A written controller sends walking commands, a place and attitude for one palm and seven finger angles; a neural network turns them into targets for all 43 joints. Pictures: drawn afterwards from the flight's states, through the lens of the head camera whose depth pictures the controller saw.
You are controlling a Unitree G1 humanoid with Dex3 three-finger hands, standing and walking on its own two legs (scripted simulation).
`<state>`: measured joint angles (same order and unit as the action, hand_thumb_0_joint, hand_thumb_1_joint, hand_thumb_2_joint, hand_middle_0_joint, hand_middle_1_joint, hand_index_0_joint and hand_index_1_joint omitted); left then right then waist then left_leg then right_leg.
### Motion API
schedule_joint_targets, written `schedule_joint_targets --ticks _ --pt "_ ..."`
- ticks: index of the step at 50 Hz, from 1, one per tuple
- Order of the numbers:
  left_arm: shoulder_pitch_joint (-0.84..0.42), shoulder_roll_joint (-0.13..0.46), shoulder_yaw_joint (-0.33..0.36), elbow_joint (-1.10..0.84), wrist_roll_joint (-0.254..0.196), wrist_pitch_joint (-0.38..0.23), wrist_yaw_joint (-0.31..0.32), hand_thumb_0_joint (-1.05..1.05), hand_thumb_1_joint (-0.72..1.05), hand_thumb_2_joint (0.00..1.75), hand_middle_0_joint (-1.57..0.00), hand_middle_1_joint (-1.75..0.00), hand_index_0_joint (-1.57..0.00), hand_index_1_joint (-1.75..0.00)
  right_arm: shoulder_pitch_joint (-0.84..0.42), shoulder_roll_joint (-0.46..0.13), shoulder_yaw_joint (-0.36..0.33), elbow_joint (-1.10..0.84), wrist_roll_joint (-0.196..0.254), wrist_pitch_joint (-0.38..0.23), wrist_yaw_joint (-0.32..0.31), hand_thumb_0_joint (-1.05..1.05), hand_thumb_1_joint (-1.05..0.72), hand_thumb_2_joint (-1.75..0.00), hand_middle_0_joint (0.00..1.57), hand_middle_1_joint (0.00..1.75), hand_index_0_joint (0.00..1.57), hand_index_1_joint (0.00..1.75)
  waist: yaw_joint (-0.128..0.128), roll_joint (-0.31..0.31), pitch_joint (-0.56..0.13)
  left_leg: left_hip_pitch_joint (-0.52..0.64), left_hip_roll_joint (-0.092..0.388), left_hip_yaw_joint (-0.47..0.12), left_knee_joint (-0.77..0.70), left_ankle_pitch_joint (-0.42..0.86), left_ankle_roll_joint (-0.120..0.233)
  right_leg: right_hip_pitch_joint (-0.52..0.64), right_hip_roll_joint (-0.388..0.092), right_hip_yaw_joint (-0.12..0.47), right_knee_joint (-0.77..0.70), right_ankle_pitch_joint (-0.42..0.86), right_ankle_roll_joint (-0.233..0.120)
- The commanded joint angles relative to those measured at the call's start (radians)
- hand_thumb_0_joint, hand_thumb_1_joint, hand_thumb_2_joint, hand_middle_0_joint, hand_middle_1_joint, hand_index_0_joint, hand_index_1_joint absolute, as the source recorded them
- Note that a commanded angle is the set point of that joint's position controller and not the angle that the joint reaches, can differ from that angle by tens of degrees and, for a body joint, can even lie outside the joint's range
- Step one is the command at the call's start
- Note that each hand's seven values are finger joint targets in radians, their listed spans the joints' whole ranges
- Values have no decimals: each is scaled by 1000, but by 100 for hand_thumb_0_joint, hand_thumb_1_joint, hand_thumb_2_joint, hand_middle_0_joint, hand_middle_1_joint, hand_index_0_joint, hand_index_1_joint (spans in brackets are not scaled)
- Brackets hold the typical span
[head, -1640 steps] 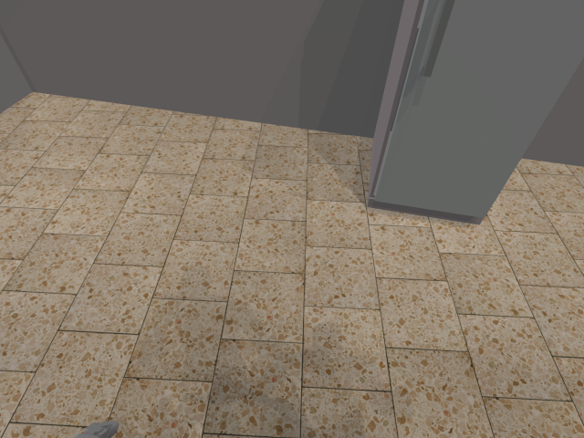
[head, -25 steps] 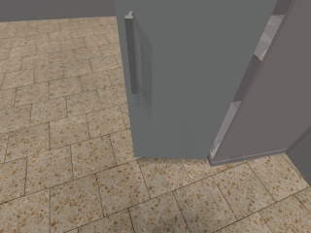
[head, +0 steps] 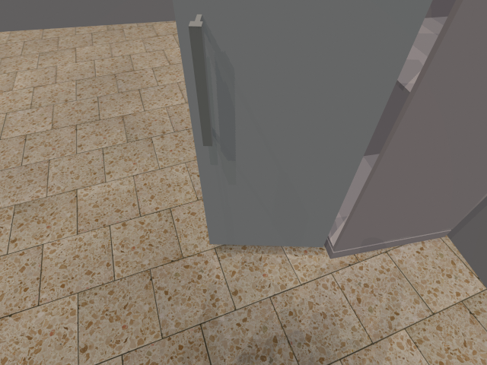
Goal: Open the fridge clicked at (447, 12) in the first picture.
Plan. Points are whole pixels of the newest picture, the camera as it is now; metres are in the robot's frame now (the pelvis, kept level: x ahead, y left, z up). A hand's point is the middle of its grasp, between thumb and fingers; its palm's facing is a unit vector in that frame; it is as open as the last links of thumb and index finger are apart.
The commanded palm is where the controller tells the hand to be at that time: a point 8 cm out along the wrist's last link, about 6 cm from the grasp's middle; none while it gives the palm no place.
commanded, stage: look to check the result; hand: left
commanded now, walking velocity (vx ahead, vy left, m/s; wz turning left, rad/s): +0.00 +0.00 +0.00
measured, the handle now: (204, 88) +0.66 +0.13 +0.11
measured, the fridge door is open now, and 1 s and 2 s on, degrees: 77 77 77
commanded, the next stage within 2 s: stand and wait in 0.12 s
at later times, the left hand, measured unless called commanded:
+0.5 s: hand out of the picture +0.00 +0.16 -0.18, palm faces +0.02 -0.99 -0.17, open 7.4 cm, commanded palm none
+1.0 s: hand out of the picture -0.01 +0.16 -0.18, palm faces +0.03 -0.99 -0.16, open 7.4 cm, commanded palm none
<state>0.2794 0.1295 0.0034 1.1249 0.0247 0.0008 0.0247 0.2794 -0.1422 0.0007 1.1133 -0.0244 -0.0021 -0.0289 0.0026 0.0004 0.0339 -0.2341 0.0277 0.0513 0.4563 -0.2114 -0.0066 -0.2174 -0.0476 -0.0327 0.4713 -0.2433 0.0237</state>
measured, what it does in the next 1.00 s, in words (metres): stands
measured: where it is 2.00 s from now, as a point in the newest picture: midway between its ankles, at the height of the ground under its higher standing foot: outside the picture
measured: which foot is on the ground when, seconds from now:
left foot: down 0.00-1.00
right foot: down 0.00-1.00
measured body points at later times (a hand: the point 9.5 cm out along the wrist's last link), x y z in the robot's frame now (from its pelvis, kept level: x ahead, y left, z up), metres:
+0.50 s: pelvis +0.01 +0.00 +0.00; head +0.02 +0.00 +0.45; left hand +0.00 +0.22 -0.16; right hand +0.01 -0.22 -0.16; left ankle +0.02 +0.12 -0.74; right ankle +0.01 -0.13 -0.74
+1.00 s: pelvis +0.01 +0.00 +0.00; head +0.02 +0.01 +0.45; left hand -0.01 +0.22 -0.16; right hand +0.00 -0.21 -0.16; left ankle +0.02 +0.12 -0.74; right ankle +0.01 -0.13 -0.74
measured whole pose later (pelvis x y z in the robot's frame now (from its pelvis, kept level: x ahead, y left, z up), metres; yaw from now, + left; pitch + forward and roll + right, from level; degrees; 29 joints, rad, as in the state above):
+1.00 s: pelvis +0.01 +0.00 +0.00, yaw +0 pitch -1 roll +0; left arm 0.28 0.13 0.00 1.13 0.02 0.00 0.02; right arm 0.28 -0.13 0.00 1.13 -0.02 -0.01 -0.03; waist 0.00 -0.01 0.04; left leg -0.21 0.03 0.05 0.44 -0.21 0.00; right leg -0.18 -0.05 -0.04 0.44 -0.24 0.03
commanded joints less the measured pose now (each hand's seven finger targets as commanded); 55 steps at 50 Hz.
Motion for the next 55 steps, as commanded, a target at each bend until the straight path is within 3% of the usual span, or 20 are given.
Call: schedule_joint_targets --ticks 1,8,18,33,41,49,55 --pt "65 102 15 -21 -3 -12 1 0 90 90 -20 -30 -20 -30 62 -93 -21 -25 3 -7 -9 0 -90 -90 20 30 20 30 4 -14 40 0 65 -89 -85 68 29 -40 -63 82 -118 8 -45" --pt "64 103 15 -18 -4 -11 0 0 90 90 -20 -30 -20 -30 62 -98 -19 -22 3 -9 -11 0 -90 -90 20 30 20 30 6 12 30 6 70 -94 -98 67 30 -22 -60 78 -118 19 -45" --pt "66 102 14 -14 -5 -14 1 0 90 90 -20 -30 -20 -30 59 -104 -19 -17 4 -13 -12 0 -90 -90 20 30 20 30 6 -16 15 33 75 -94 -95 107 29 -10 -61 74 -118 56 -42" --pt "67 102 13 -8 -5 -14 3 0 90 90 -20 -30 -20 -30 65 -102 -17 -8 5 -14 -14 0 -90 -90 20 30 20 30 6 -7 27 32 76 -95 -106 110 28 4 -60 71 -123 65 -41" --pt "72 102 12 -6 -4 -11 3 0 90 90 -20 -30 -20 -30 70 -96 -18 -8 5 -10 -12 0 -90 -90 20 30 20 30 6 -15 64 9 70 -94 -116 52 28 -12 -61 69 -136 13 -40" --pt "75 96 13 -11 -4 -13 3 0 90 90 -20 -30 -20 -30 72 -101 -22 -9 5 -13 -13 0 -90 -90 20 30 20 30 5 -1 25 28 73 -97 -104 85 30 0 -59 67 -124 42 -41" --pt "84 99 14 -7 -3 -14 3 0 90 90 -20 -30 -20 -30 69 -101 -22 -9 9 -15 -15 0 -90 -90 20 30 20 30 10 -5 35 26 75 -99 -104 99 31 4 -61 63 -128 53 -40"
